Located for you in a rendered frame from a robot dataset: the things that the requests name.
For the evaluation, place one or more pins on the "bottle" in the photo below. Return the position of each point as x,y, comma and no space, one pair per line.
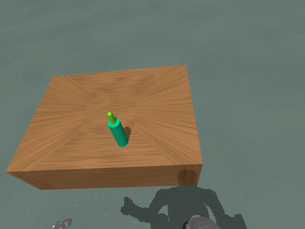
117,130

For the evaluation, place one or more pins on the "left robot hand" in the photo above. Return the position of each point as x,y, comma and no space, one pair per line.
62,224

